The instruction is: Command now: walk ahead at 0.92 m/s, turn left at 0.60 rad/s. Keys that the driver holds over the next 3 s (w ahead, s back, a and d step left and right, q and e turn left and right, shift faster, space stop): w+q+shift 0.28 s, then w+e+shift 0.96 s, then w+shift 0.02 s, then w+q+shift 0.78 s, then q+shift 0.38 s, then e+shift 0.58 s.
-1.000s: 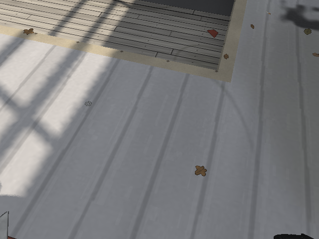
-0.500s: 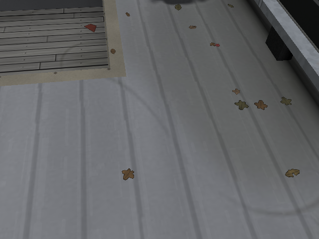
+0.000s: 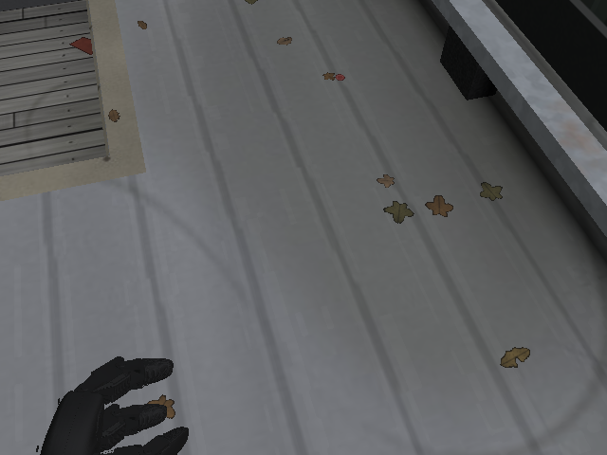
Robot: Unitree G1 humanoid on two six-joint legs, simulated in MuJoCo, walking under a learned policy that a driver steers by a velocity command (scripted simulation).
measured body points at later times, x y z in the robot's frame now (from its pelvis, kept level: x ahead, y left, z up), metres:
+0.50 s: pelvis +0.40 +0.07 -0.01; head +0.43 +0.09 +0.44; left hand +0.36 +0.33 -0.15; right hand +0.63 -0.15 -0.09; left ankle +0.48 +0.15 -0.71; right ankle +0.20 -0.15 -0.58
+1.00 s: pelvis +0.84 +0.11 -0.01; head +0.85 +0.11 +0.44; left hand +0.91 +0.38 -0.13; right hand +1.00 -0.15 -0.09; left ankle +0.67 +0.26 -0.55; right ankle +0.93 +0.08 -0.71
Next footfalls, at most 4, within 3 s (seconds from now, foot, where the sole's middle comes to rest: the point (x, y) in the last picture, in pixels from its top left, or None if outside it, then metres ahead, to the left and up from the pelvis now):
0.42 left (207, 411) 0.52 0.17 -0.75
0.90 right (240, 236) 0.97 0.08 -0.75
1.30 left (200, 132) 1.35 0.19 -0.74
1.66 right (312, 98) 1.48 -0.16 -0.75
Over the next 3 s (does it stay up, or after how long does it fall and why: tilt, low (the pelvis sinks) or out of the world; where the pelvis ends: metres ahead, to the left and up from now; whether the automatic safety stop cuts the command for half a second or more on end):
stays up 2.07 -0.02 0.03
